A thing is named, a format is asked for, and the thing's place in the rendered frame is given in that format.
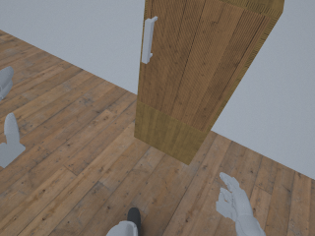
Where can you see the left robot hand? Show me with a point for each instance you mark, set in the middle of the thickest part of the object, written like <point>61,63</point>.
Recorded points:
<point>13,148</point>

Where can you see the handle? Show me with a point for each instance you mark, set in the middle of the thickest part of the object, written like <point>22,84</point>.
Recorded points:
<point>148,39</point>

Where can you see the cupboard door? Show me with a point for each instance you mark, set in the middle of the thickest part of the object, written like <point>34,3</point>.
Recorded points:
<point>199,47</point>

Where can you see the right robot forearm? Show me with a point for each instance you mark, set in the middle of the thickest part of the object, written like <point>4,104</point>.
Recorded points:
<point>248,225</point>

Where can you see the left robot thigh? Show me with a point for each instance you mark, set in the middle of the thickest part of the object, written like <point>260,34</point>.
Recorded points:
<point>123,229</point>

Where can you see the right robot hand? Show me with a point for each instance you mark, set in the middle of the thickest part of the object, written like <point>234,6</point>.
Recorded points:
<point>234,202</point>

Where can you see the robot left foot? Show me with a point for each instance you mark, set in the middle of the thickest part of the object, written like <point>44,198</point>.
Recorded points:
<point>134,216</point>

